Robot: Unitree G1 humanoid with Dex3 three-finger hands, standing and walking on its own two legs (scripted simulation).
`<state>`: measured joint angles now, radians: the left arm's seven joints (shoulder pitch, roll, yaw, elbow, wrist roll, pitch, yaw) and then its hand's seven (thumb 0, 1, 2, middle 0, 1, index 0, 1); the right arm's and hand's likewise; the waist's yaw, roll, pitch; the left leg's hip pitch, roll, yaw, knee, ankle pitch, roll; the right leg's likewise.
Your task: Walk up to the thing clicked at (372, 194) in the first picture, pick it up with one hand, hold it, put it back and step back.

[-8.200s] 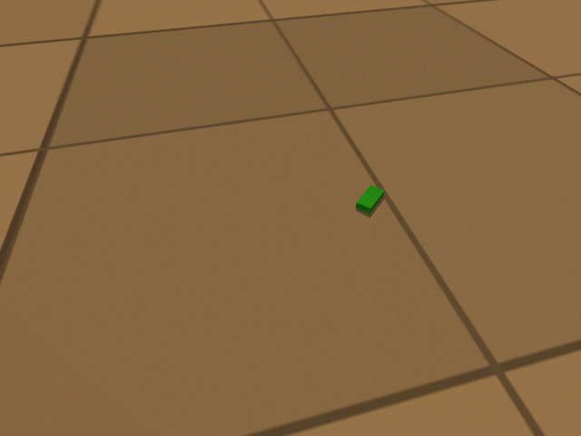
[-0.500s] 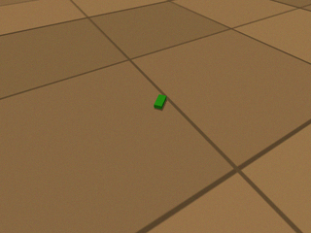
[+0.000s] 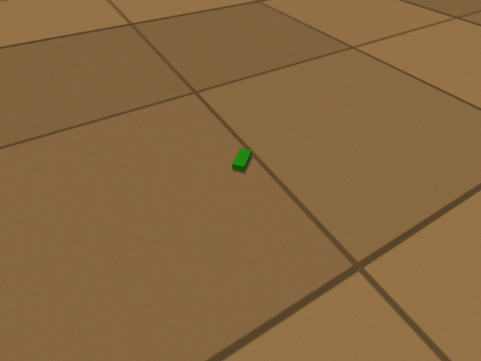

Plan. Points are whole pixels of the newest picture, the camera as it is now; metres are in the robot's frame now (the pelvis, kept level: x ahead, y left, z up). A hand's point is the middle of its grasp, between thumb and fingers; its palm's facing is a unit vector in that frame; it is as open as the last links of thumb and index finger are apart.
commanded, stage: stand
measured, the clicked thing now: (242, 159) +1.41 -0.01 -0.76
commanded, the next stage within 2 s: none
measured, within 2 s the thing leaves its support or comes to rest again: neither
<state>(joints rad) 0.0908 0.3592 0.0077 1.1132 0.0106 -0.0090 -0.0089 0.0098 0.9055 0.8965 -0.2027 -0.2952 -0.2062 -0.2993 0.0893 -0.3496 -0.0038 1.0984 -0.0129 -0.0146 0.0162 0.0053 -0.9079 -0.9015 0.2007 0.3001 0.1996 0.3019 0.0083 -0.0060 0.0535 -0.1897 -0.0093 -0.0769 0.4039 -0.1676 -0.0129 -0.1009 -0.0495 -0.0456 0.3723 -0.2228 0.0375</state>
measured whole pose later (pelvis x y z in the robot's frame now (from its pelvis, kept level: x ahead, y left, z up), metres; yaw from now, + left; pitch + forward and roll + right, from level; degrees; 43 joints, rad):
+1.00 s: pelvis +0.01 -0.01 +0.00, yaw -2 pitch -2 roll +0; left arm 0.11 0.36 0.00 1.12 0.01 0.00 -0.01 0.01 0.91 0.90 -0.20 -0.30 -0.21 -0.30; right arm 0.10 -0.35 0.00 1.14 -0.01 -0.01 0.01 0.00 -0.91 -0.90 0.20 0.30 0.20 0.30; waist 0.00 0.00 0.05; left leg -0.15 0.02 -0.06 0.34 -0.15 -0.03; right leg -0.09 -0.03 -0.02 0.34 -0.21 0.02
